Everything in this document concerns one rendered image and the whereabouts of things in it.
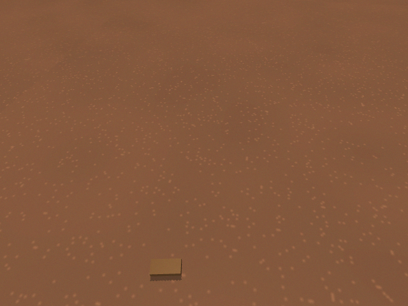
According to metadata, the small box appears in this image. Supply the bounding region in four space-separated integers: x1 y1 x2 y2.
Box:
149 258 182 277

